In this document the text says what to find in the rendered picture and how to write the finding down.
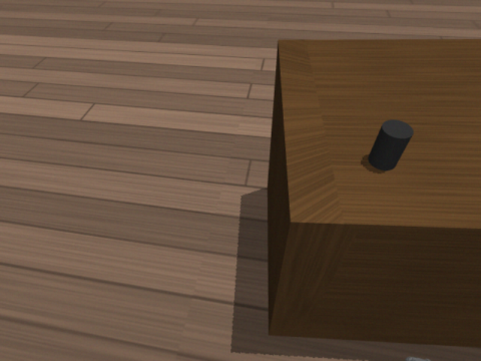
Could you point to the can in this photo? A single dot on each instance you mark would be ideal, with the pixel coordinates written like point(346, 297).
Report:
point(391, 142)

